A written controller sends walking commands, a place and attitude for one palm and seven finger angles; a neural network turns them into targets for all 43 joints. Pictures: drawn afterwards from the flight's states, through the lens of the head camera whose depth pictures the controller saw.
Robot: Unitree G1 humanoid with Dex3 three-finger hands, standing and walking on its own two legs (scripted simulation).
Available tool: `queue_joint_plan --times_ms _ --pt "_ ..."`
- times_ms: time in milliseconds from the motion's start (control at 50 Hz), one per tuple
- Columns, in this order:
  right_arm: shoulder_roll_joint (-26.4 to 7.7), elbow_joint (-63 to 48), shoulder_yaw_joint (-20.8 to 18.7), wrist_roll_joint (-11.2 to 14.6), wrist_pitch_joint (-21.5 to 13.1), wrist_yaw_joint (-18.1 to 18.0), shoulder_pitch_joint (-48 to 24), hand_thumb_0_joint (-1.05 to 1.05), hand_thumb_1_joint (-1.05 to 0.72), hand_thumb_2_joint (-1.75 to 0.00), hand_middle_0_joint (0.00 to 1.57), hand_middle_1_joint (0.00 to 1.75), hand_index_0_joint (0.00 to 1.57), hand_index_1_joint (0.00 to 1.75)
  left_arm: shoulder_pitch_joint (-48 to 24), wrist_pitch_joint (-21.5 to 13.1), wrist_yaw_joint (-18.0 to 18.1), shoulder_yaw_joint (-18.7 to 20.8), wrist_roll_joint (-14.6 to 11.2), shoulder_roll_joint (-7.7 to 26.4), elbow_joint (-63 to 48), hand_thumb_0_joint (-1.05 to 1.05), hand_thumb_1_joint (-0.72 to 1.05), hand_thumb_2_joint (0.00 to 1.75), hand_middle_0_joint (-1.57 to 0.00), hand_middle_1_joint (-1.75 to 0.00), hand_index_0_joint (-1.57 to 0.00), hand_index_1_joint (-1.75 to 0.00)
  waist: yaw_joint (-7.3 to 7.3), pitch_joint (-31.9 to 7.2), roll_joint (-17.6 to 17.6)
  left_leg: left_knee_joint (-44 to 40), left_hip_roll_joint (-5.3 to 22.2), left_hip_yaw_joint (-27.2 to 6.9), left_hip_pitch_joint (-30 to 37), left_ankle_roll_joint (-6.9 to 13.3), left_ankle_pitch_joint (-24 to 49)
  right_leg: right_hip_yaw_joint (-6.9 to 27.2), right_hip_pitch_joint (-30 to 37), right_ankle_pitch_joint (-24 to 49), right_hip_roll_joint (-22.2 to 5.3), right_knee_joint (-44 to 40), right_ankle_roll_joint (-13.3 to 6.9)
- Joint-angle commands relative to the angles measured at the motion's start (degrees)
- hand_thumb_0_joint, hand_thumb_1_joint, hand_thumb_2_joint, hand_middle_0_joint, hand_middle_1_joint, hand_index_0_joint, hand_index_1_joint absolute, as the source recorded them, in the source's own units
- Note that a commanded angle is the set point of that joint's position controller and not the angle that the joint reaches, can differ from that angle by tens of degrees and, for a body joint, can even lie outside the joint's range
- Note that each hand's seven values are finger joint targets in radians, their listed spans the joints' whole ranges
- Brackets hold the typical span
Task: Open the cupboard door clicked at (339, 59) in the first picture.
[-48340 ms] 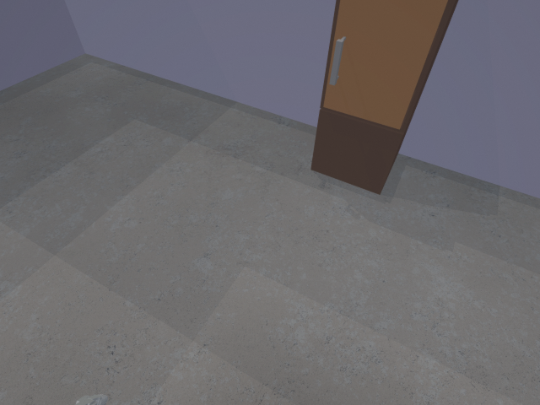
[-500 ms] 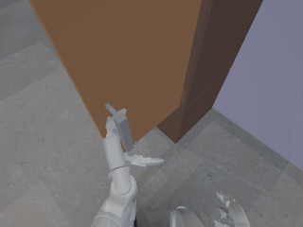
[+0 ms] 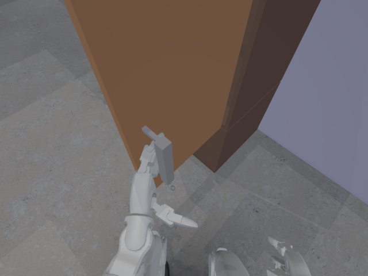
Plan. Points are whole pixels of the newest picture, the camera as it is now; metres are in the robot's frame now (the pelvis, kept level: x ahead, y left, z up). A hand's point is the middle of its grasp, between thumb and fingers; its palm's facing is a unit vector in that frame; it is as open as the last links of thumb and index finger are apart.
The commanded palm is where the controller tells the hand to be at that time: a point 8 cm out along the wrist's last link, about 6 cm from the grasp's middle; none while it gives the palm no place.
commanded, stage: slide the hand sideways off the handle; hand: left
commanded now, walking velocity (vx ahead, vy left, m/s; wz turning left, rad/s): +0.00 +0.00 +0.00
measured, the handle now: (158, 157) +0.37 +0.08 +0.02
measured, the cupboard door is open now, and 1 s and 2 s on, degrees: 91 91 91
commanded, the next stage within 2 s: draw the hand back to the body in 0.76 s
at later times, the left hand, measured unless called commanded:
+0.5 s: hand (146, 213) +0.24 +0.09 +0.03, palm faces +0.02 -1.00 +0.00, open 16.3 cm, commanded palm +0.21 +0.15 +0.02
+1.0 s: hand (123, 222) +0.22 +0.12 +0.04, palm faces +0.01 -1.00 -0.04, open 16.3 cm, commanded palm +0.19 +0.18 +0.06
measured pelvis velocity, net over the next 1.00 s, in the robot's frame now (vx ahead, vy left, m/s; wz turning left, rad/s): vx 0.00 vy -0.02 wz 0.01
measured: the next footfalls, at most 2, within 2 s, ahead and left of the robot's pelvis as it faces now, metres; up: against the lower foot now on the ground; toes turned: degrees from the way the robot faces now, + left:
none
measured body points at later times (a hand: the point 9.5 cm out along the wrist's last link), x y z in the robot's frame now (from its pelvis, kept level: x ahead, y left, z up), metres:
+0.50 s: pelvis +0.01 -0.02 -0.01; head +0.09 -0.02 +0.44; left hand +0.24 +0.14 +0.03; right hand +0.21 -0.23 -0.10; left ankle +0.07 +0.10 -0.61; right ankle -0.01 -0.10 -0.61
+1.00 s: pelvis +0.00 -0.02 -0.01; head +0.09 -0.02 +0.43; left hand +0.21 +0.18 +0.05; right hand +0.20 -0.24 -0.11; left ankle +0.07 +0.10 -0.61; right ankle -0.01 -0.10 -0.61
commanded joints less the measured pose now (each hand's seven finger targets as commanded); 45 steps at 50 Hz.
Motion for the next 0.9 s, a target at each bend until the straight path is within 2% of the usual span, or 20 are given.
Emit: queue_joint_plan --times_ms 0,60,140,180,260,280,320,360,400,460,580,620,640,660,680,700,740,780,820,880 --pt "-6.2 -8.98 -2.21 0.34 -2.1 -0.48 -3.32 0.0 -0.9 -0.9 0.2 0.3 0.2 0.3 -3.61 -3.86 -0.81 0.37 -0.43 0.15 -14.33 0.0 -0.5 0.3 -0.15 -0.3 -0.15 -0.3 0.5 -16.93 -3.92 -9.37 -0.97 -4.29 23.29 -0.69 7.33 1.85 1.53 14.82 0.69 -13.35 -0.36" --pt "-5.96 -9.54 -2.02 0.55 -2.37 -0.7 -3.7 0.0 -0.9 -0.9 0.2 0.3 0.2 0.3 -0.49 -4.28 -1.9 0.08 -1.52 0.51 -18.51 0.0 -0.5 0.3 -0.15 -0.3 -0.15 -0.3 0.97 -17.65 -1.89 -9.56 -0.97 -4.37 24.1 -0.85 7.82 1.74 1.78 14.96 0.65 -12.93 -0.41" --pt "-5.89 -9.62 -1.82 0.63 -3.0 -1.22 -3.64 0.0 -0.9 -0.9 0.2 0.3 0.2 0.3 2.98 -4.93 -3.66 0.06 -2.42 1.65 -20.34 0.0 -0.5 0.3 -0.15 -0.3 -0.15 -0.3 -0.41 -15.13 -4.61 -8.61 -0.93 -4.48 21.66 -0.37 7.37 2.03 1.94 15.25 0.8 -13.17 -0.08" --pt "-5.86 -9.23 -1.84 0.66 -3.47 -1.58 -4.01 0.0 -0.9 -0.9 0.2 0.3 0.2 0.3 2.66 -5.57 -4.88 0.2 -2.56 2.32 -20.3 0.0 -0.5 0.3 -0.15 -0.3 -0.15 -0.3 -0.77 -13.93 -4.0 -7.95 -1.11 -4.43 20.62 -0.3 6.19 2.25 0.86 14.44 0.65 -13.23 0.09" --pt "-5.8 -9.75 -1.74 0.82 -4.16 -2.0 -4.29 0.0 -0.9 -0.9 0.2 0.3 0.2 0.3 6.06 -6.05 -6.88 1.5 -3.79 3.57 -21.88 0.0 -0.5 0.3 -0.15 -0.3 -0.15 -0.3 0.09 -14.62 -2.67 -7.52 -1.3 -4.42 20.39 -0.33 5.97 2.34 0.89 13.9 0.73 -12.73 -0.08" --pt "-5.82 -9.74 -1.77 0.76 -4.23 -2.15 -4.28 0.0 -0.9 -0.9 0.2 0.3 0.2 0.3 5.99 -5.93 -7.3 1.91 -4.23 4.07 -22.53 0.0 -0.5 0.3 -0.15 -0.3 -0.15 -0.3 -0.17 -15.38 -2.77 -7.13 -1.33 -4.3 20.32 -0.22 6.22 2.5 1.14 14.36 0.71 -12.8 0.06" --pt "-5.66 -10.1 -1.87 0.82 -4.44 -2.39 -4.07 0.0 -0.9 -0.9 0.2 0.3 0.2 0.3 9.56 -5.75 -8.09 4.52 -5.12 6.05 -23.7 0.0 -0.5 0.3 -0.15 -0.3 -0.15 -0.3 0.87 -16.35 -3.5 -6.61 -1.44 -3.9 19.81 -0.22 7.5 3.07 3.07 16.21 0.81 -12.82 0.08" --pt "-5.42 -10.52 -1.79 0.98 -4.55 -2.52 -4.02 0.0 -0.9 -0.9 0.2 0.3 0.2 0.3 13.17 -5.37 -9.2 5.26 -5.95 6.43 -25.04 0.0 -0.5 0.3 -0.15 -0.3 -0.15 -0.3 1.37 -16.68 -2.76 -6.41 -1.49 -3.67 19.88 -0.22 9.71 3.09 4.35 19.28 0.86 -12.34 0.08" --pt "-5.43 -10.66 -1.77 1.04 -4.67 -2.68 -4.25 0.0 -0.9 -0.9 0.2 0.3 0.2 0.3 14.14 -4.98 -10.38 5.42 -6.63 6.89 -26.39 0.0 -0.5 0.3 -0.15 -0.3 -0.15 -0.3 0.68 -15.48 -2.82 -5.82 -1.46 -3.41 18.88 -0.12 9.16 3.58 4.29 19.76 0.73 -12.71 0.4" --pt "-5.29 -11.1 -1.64 1.07 -5.17 -2.95 -4.28 0.0 -0.9 -0.9 0.2 0.3 0.2 0.3 16.14 -4.77 -11.53 5.9 -7.46 7.25 -27.65 0.0 -0.5 0.3 -0.15 -0.3 -0.15 -0.3 0.58 -14.21 -2.59 -5.34 -1.41 -3.56 17.45 -0.11 8.55 3.69 4.03 19.08 0.78 -12.57 0.45" --pt "-5.39 -10.83 -1.97 1.18 -6.54 -3.64 -4.2 0.0 -0.9 -0.9 0.2 0.3 0.2 0.3 19.41 -5.56 -13.91 8.81 -8.93 9.98 -30.28 0.0 -0.5 0.3 -0.15 -0.3 -0.15 -0.3 0.39 -14.75 -2.39 -3.48 -1.22 -3.51 15.5 -0.13 8.41 4.68 3.85 19.68 0.57 -11.92 0.73" --pt "-5.33 -11.03 -2.08 1.24 -7.0 -3.9 -4.22 0.0 -0.9 -0.9 0.2 0.3 0.2 0.3 21.02 -5.6 -14.98 9.89 -9.91 10.46 -30.83 0.0 -0.5 0.3 -0.15 -0.3 -0.15 -0.3 0.49 -14.86 -3.43 -2.98 -1.24 -3.46 14.18 -0.18 7.58 5.48 4.52 19.61 0.35 -12.21 1.14" --pt "-5.46 -10.86 -2.21 1.29 -7.14 -4.05 -4.31 0.0 -0.9 -0.9 0.2 0.3 0.2 0.3 22.12 -5.58 -15.32 11.32 -10.13 11.75 -31.25 0.0 -0.5 0.3 -0.15 -0.3 -0.15 -0.3 1.35 -15.45 -2.03 -3.05 -1.22 -3.65 14.17 -0.2 8.73 5.16 5.03 20.01 0.61 -11.49 0.64" --pt "-5.22 -11.18 -2.26 1.33 -7.35 -4.12 -4.48 0.0 -0.9 -0.9 0.2 0.3 0.2 0.3 23.96 -5.5 -15.89 11.18 -10.65 11.14 -31.76 0.0 -0.5 0.3 -0.15 -0.3 -0.15 -0.3 1.42 -16.26 -2.19 -2.71 -1.28 -3.24 14.33 -0.22 9.06 5.6 5.48 21.46 0.24 -11.57 1.08" --pt "-5.19 -10.8 -2.37 1.47 -7.36 -4.25 -4.34 0.0 -0.9 -0.9 0.2 0.3 0.2 0.3 24.76 -5.36 -16.34 12.13 -11.06 11.63 -31.39 0.0 -0.5 0.3 -0.15 -0.3 -0.15 -0.3 1.23 -15.91 -3.29 -2.61 -1.15 -3.44 14.03 -0.29 9.14 5.72 5.63 22.36 0.26 -11.57 1.31" --pt "-5.22 -10.98 -2.47 1.54 -7.44 -4.38 -4.57 0.0 -0.9 -0.9 0.2 0.3 0.2 0.3 25.77 -5.15 -16.89 12.19 -11.38 11.4 -31.68 0.0 -0.5 0.3 -0.15 -0.3 -0.15 -0.3 1.3 -15.62 -2.72 -2.5 -1.2 -3.2 13.77 -0.25 9.04 5.86 5.57 22.44 0.18 -11.64 1.41" --pt "-5.41 -10.68 -2.34 1.6 -7.86 -4.64 -4.31 0.0 -0.9 -0.9 0.2 0.3 0.2 0.3 22.36 -4.93 -17.59 11.26 -11.82 11.3 -32.78 0.0 -0.5 0.3 -0.15 -0.3 -0.15 -0.3 0.07 -14.2 -3.16 -1.99 -1.09 -3.62 12.43 -0.06 7.84 5.9 4.56 20.13 0.27 -11.75 1.38" --pt "-5.56 -10.66 -2.4 1.51 -8.34 -4.91 -4.28 0.0 -0.9 -0.9 0.2 0.3 0.2 0.3 22.5 -5.07 -18.0 10.99 -11.92 11.06 -32.62 0.0 -0.5 0.3 -0.15 -0.3 -0.15 -0.3 -0.17 -13.97 -3.6 -1.54 -0.95 -3.68 12.27 -0.04 6.96 5.93 3.16 18.83 0.21 -11.73 1.54" --pt "-5.7 -10.51 -2.33 1.52 -8.72 -5.13 -4.08 0.0 -0.9 -0.9 0.2 0.3 0.2 0.3 21.27 -4.93 -18.18 11.61 -12.14 11.78 -33.16 0.0 -0.5 0.3 -0.15 -0.3 -0.15 -0.3 -0.09 -14.36 -3.18 -1.12 -0.94 -3.69 11.69 -0.05 6.11 6.4 2.8 17.17 0.23 -11.95 1.54" --pt "-5.59 -11.58 -2.47 1.84 -8.65 -5.37 -3.76 0.0 -0.9 -0.9 0.2 0.3 0.2 0.3 23.29 -4.14 -17.83 15.02 -12.78 15.46 -38.68 0.0 -0.5 0.3 -0.15 -0.3 -0.15 -0.3 2.05 -17.71 -1.05 -3.51 -0.95 -3.46 15.11 -0.07 7.74 6.17 6.07 17.15 0.49 -12.82 1.02"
